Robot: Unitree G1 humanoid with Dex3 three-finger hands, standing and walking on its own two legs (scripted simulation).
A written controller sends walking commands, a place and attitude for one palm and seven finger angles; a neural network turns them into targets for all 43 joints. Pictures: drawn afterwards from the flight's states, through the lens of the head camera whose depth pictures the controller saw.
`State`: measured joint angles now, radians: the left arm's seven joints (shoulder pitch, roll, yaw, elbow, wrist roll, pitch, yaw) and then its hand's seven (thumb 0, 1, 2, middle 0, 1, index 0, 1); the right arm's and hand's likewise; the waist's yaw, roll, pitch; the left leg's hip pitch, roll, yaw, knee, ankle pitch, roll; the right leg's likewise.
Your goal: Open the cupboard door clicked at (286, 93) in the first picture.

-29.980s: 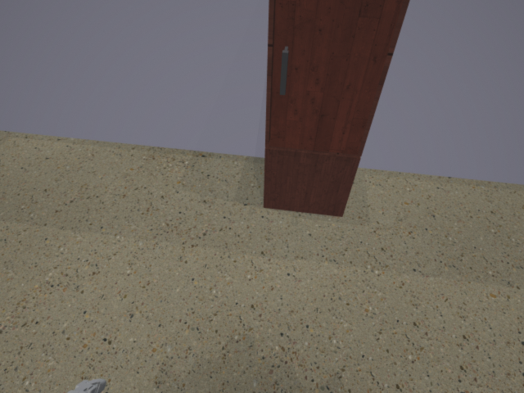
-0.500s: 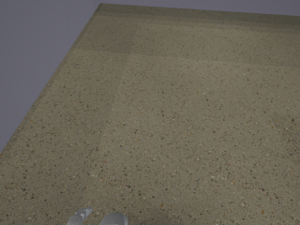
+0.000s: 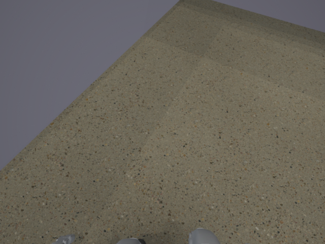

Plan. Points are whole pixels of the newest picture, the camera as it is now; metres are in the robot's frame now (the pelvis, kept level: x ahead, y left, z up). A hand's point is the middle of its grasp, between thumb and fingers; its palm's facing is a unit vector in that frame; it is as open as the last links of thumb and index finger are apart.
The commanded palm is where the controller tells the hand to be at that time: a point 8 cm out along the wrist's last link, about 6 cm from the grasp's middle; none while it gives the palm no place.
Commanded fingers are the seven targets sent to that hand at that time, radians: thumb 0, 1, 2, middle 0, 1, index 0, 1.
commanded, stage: turn to face it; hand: left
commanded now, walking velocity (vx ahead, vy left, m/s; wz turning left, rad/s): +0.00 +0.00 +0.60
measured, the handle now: out of the picture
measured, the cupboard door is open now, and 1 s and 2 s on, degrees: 47 47 47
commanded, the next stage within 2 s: none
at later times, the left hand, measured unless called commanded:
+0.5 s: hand out of the picture +0.02 +0.13 -0.15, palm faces +0.36 -0.89 -0.27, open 7.3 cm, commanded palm none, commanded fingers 0.00 0.90 0.90 -0.20 -0.30 -0.20 -0.30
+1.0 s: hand out of the picture -0.02 +0.15 -0.16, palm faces +0.59 -0.75 -0.29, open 7.4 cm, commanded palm none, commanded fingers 0.00 0.90 0.90 -0.20 -0.30 -0.20 -0.30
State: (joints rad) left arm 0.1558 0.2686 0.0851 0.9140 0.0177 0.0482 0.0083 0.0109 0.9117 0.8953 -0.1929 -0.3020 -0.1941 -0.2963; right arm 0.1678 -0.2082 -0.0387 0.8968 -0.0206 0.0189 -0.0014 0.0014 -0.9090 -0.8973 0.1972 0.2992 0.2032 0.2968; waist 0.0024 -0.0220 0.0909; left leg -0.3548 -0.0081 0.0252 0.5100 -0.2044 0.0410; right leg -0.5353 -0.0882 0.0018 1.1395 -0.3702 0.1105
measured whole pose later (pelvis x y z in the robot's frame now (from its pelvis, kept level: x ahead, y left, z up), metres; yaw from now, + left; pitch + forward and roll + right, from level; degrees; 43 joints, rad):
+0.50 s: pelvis +0.01 -0.08 +0.00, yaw +21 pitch +0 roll +3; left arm 0.20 0.18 0.04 0.89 0.02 0.00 0.03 0.01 0.92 0.89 -0.20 -0.30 -0.20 -0.30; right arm 0.13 -0.26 -0.09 0.96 -0.02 0.09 0.02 0.01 -0.91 -0.90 0.19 0.30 0.20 0.30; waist -0.02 -0.01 0.11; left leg -0.45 0.03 0.03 0.98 -0.43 -0.08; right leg -0.19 -0.13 -0.24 0.52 -0.34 -0.03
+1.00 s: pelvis +0.02 -0.09 -0.01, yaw +37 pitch +1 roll +1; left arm 0.14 0.24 0.07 0.87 0.01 0.04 0.00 0.01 0.91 0.90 -0.19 -0.30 -0.19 -0.30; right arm 0.16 -0.22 -0.06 0.92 -0.02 0.05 0.01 0.00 -0.91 -0.90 0.20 0.30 0.21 0.30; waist -0.01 0.01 0.10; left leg -0.30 -0.01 -0.07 0.54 -0.27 -0.03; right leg -0.38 -0.06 -0.02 0.75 -0.39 0.09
